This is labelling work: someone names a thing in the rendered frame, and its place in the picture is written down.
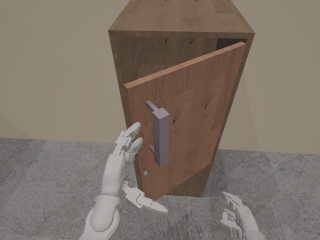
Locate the right robot hand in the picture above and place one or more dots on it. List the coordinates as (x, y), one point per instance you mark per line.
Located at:
(235, 224)

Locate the handle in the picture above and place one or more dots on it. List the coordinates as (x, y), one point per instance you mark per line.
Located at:
(161, 129)

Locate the left robot forearm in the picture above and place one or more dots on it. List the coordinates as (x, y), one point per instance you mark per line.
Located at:
(104, 222)

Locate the cupboard door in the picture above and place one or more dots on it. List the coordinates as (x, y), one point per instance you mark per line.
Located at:
(196, 94)

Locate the left robot hand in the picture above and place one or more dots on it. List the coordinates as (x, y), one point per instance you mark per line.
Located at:
(116, 170)

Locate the right robot forearm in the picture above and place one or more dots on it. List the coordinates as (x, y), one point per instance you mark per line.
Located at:
(253, 235)

